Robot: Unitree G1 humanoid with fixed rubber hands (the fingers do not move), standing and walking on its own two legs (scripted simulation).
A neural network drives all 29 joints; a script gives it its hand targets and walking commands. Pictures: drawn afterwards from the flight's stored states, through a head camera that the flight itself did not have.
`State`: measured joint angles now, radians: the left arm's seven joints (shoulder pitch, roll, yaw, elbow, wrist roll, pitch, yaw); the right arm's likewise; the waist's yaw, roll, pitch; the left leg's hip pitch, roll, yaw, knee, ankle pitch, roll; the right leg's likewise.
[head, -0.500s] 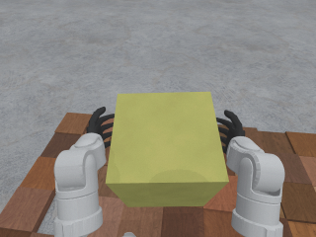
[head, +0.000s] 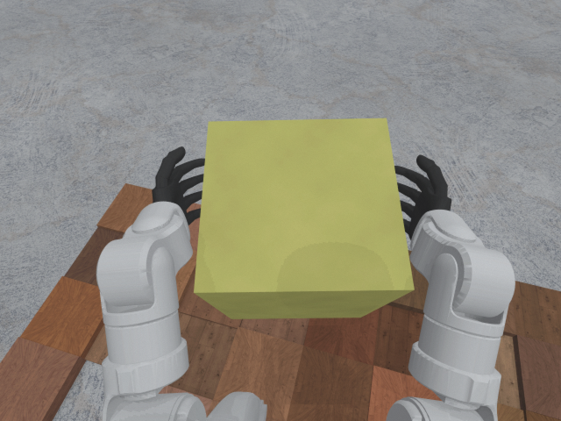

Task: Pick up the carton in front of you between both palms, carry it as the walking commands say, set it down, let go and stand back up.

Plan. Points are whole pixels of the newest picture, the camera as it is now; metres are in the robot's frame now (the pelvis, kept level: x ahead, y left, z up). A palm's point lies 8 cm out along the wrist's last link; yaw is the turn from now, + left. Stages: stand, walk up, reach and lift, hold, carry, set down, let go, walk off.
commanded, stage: carry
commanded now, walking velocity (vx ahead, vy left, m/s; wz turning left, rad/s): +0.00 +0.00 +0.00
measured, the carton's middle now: (296, 234) +0.37 +0.04 +0.05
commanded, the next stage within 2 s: none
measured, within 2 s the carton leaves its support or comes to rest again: neither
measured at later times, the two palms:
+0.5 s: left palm (252, 102) +0.55 +0.14 +0.12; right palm (453, 132) +0.53 -0.16 +0.13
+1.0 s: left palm (256, 91) +0.58 +0.14 +0.12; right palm (449, 117) +0.56 -0.16 +0.12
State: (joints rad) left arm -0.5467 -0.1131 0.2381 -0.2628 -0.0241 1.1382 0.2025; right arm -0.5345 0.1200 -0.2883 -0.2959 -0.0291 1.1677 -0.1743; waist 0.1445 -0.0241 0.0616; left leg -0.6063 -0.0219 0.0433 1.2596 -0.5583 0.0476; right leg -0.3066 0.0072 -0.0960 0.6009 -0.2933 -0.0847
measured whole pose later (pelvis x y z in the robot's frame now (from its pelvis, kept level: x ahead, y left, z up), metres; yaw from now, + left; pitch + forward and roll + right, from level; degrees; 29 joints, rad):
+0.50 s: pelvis +0.21 +0.02 +0.01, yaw -3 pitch +4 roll +1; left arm -0.47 -0.16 0.29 -0.17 0.12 1.11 0.11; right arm -0.50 0.12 -0.25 -0.10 -0.03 1.13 -0.15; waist -0.05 -0.02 -0.02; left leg -0.32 -0.08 0.13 0.49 -0.16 0.12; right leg -0.29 0.00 -0.01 0.39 -0.12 -0.01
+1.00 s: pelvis +0.26 +0.00 +0.00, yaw -2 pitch +2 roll +1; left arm -0.45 -0.12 0.26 0.03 0.08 1.08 0.14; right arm -0.45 0.12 -0.25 0.03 -0.07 1.11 -0.15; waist -0.01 -0.02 -0.15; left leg -0.24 -0.07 0.11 0.56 -0.28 0.08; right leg -0.22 0.01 -0.02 0.49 -0.31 -0.03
